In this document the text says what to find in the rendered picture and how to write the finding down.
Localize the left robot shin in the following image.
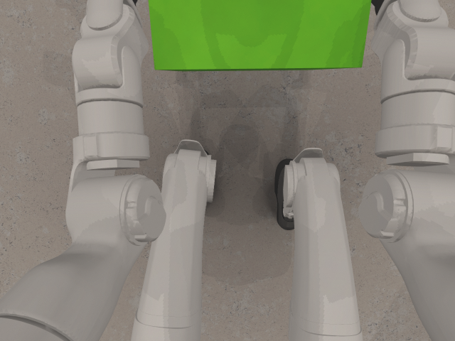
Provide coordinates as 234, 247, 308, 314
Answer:
162, 140, 208, 184

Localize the left robot forearm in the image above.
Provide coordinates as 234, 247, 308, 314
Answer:
65, 0, 150, 226

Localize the robot shin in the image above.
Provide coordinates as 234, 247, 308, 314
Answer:
162, 140, 208, 184
283, 148, 341, 218

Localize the carton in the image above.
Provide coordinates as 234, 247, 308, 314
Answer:
149, 0, 372, 71

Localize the right robot forearm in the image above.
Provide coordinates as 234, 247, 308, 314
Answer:
371, 0, 455, 175

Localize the left robot upper arm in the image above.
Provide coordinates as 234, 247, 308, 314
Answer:
0, 174, 166, 341

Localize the right robot shin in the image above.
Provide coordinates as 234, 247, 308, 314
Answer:
283, 148, 341, 218

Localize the right robot upper arm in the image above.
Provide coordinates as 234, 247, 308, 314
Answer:
358, 169, 455, 341

